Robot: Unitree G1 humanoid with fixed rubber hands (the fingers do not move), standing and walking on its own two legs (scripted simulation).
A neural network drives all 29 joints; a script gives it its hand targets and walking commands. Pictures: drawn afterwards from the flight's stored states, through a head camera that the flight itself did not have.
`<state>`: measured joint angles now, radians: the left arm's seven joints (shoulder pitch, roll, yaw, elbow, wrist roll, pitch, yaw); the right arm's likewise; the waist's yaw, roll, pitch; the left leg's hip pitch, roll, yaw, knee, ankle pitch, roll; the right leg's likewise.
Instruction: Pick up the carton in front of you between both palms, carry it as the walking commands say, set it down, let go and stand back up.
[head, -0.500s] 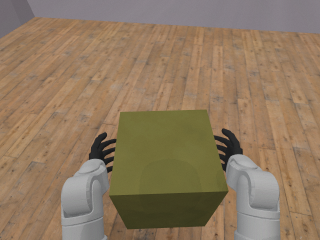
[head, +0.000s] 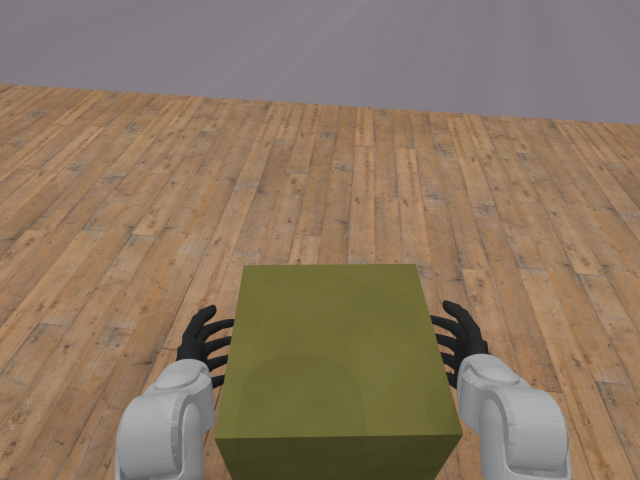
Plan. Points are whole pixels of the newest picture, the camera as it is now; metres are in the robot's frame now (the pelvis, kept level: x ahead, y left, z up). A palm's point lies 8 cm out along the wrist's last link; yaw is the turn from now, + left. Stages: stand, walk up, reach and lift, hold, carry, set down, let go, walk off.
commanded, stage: carry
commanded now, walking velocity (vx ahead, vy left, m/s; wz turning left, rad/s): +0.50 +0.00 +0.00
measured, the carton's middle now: (330, 392) +0.25 +0.00 +0.00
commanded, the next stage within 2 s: none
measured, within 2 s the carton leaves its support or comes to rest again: neither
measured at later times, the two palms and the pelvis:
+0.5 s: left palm (252, 195) +0.55 +0.11 +0.08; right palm (425, 188) +0.58 -0.19 +0.07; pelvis +0.32 -0.05 +0.00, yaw +4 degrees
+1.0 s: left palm (242, 108) +0.89 +0.17 +0.07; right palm (372, 106) +0.89 -0.13 +0.08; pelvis +0.65 +0.02 +0.00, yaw +0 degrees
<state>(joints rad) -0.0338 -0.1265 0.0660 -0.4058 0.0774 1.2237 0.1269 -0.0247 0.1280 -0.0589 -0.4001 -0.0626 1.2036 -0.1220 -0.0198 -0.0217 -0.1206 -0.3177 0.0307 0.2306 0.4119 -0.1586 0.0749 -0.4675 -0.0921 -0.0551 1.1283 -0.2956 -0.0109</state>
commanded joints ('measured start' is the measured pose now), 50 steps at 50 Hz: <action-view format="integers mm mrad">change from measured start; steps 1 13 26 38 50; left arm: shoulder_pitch -428 -405 -420 -357 -412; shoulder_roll -919 -773 -935 -755 -950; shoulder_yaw -706 -684 -702 -668 -731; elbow -98 -172 -163 -182 -146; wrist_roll -323 -335 -370 -336 -336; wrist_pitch -52 3 -52 -7 -46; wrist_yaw -193 -169 -215 -187 -194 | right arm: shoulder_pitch -436 -373 -407 -373 -411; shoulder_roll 908 755 943 771 936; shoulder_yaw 689 647 721 689 693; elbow -107 -149 -150 -196 -157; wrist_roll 343 311 315 313 353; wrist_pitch -36 16 -27 16 -28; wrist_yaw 203 173 188 163 211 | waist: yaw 15 3 36 40 11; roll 141 168 -95 -139 138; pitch -181 -20 -231 -25 -216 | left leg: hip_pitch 215 372 -293 -227 324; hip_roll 259 223 98 55 283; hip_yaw -279 -110 -187 -39 -290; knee -290 -242 633 90 -233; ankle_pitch -145 219 -89 139 62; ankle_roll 46 27 -67 -65 31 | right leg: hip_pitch -118 -102 463 525 -132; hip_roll -45 -4 -222 -168 -46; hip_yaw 2 -124 109 -79 9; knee -118 -624 -949 -940 -51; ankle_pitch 83 279 164 361 60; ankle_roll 15 10 -105 -80 7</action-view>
